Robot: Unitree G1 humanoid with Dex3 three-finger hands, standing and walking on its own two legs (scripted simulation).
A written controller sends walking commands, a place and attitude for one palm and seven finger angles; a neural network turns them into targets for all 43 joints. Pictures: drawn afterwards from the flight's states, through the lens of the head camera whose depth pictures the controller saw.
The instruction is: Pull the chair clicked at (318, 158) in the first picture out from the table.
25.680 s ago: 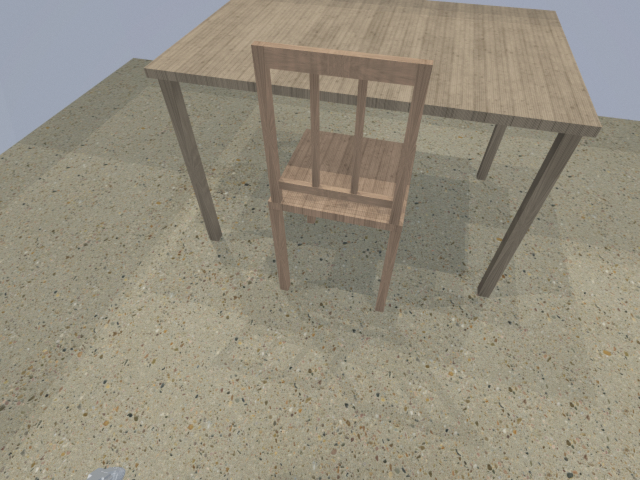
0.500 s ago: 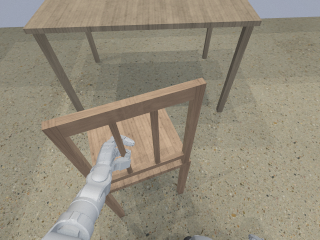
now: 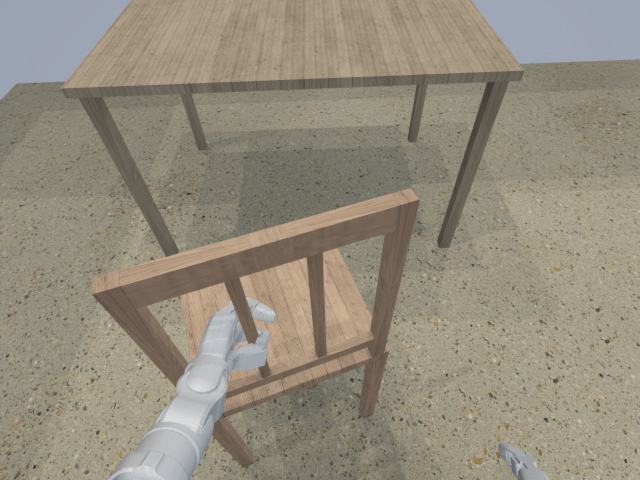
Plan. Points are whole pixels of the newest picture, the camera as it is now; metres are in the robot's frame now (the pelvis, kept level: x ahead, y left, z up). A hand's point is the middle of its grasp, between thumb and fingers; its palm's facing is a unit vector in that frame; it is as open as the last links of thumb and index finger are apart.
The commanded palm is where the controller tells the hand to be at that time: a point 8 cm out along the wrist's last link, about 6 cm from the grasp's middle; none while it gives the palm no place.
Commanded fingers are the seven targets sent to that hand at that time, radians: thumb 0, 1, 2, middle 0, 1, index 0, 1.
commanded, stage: stop walking, hand still on the chair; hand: left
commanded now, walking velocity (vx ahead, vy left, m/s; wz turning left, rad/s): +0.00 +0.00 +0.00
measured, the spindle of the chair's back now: (251, 333) +0.33 +0.12 -0.07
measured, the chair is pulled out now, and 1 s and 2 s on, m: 0.54 0.54 0.54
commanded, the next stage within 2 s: open the thumb and straighten the fingers in 0.16 s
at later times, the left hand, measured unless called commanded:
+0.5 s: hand (253, 345) +0.30 +0.11 -0.05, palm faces -0.11 -0.98 -0.18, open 7.7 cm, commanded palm +0.29 +0.17 -0.03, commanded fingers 0.00 -0.55 0.20 -0.43 -1.23 -0.43 -1.23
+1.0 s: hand (246, 342) +0.31 +0.12 -0.05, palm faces -0.08 -0.98 -0.18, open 17.0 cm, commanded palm +0.29 +0.17 -0.03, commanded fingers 0.00 -0.55 0.20 0.00 0.00 0.00 0.00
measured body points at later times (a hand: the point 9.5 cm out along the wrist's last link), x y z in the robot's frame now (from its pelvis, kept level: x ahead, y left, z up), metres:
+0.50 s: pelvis +0.01 +0.01 -0.01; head +0.05 +0.01 +0.44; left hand +0.31 +0.16 -0.03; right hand +0.12 -0.25 -0.12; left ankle -0.04 +0.14 -0.74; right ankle +0.05 -0.13 -0.74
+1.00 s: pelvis +0.02 +0.00 -0.02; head +0.06 -0.01 +0.42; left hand +0.31 +0.18 -0.03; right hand +0.18 -0.24 -0.13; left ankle -0.04 +0.14 -0.74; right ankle +0.05 -0.13 -0.74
